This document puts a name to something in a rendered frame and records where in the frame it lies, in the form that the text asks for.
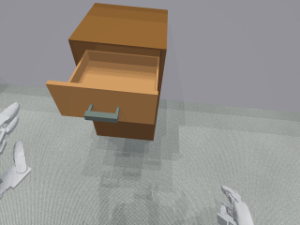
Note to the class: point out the robot right hand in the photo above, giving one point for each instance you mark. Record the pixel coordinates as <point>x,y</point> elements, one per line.
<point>237,214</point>

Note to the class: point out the drawer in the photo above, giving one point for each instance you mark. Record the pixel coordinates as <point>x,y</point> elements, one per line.
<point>109,80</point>

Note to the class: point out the handle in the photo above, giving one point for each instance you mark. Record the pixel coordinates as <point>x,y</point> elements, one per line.
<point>101,116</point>

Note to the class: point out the robot left hand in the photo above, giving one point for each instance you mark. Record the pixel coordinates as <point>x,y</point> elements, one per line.
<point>15,174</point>

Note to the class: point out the cabinet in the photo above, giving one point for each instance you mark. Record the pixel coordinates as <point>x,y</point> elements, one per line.
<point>123,29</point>

